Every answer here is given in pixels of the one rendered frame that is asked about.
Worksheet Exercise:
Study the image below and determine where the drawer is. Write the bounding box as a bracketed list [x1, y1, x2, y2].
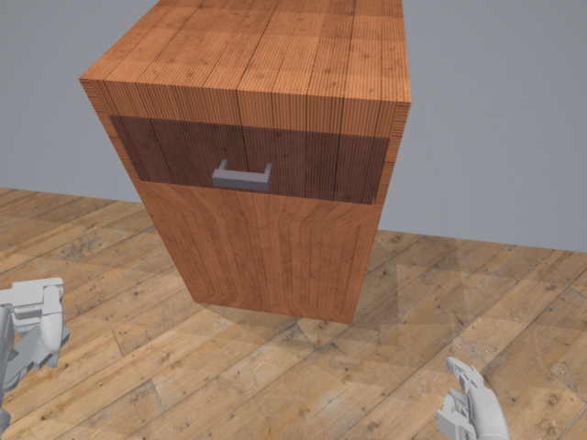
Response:
[110, 115, 387, 205]

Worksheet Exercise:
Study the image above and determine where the cabinet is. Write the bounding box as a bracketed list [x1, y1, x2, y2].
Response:
[78, 0, 412, 325]

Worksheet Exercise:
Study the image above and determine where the robot left hand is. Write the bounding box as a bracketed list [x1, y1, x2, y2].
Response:
[0, 277, 70, 408]

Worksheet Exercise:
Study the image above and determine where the handle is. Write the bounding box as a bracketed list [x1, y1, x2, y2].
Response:
[212, 159, 272, 191]

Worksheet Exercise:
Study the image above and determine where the robot right hand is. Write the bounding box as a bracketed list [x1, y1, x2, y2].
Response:
[437, 357, 511, 440]

